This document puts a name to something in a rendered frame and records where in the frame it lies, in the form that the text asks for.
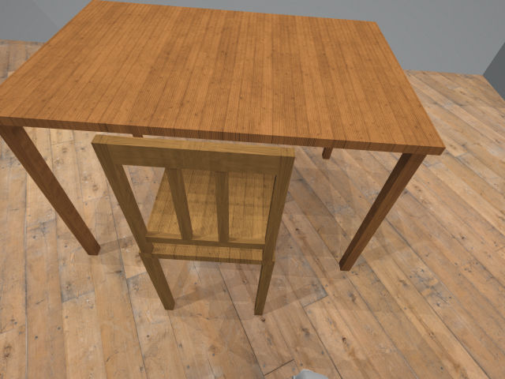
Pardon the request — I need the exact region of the table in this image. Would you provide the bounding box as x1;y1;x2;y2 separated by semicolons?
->
0;0;446;271

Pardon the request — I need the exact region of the chair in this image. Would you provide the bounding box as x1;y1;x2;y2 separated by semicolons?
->
91;134;295;316

